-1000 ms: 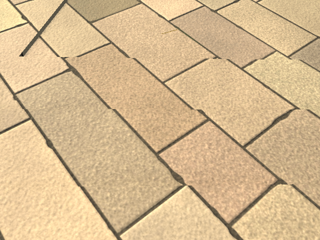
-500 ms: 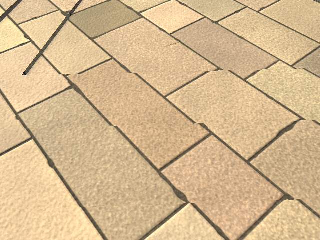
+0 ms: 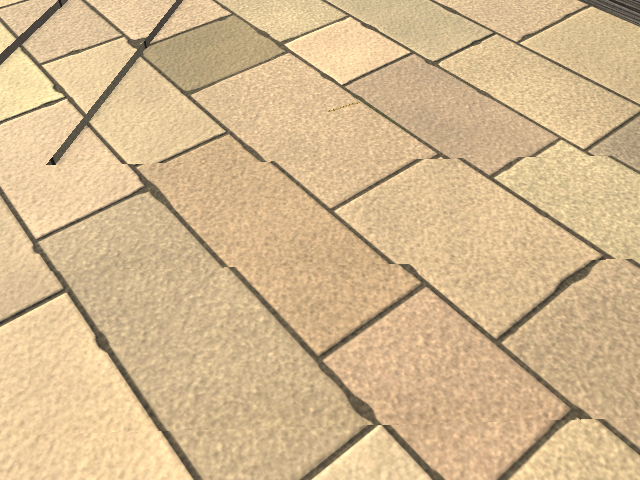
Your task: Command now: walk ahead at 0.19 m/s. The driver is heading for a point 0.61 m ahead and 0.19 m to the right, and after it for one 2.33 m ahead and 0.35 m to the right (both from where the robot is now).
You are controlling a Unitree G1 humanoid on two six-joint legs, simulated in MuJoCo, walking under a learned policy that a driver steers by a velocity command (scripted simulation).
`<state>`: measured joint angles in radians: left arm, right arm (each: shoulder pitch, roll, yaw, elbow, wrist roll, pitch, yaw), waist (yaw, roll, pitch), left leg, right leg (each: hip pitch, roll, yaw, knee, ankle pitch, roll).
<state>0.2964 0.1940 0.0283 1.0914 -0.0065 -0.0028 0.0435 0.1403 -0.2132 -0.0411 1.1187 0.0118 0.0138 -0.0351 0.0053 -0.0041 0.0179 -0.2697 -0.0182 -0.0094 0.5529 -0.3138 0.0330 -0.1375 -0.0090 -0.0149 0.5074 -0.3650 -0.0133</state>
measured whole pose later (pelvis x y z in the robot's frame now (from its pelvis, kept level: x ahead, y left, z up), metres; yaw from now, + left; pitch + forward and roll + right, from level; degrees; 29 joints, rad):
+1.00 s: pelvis +0.48 -0.07 -0.03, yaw -22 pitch +2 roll -1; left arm 0.31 0.26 0.08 0.85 -0.02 -0.06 0.01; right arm 0.02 -0.28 -0.05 0.78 -0.02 -0.13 0.00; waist 0.07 0.03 0.04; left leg -0.64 0.08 -0.12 0.57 0.15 -0.03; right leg -0.14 0.16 0.14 0.40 -0.28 -0.11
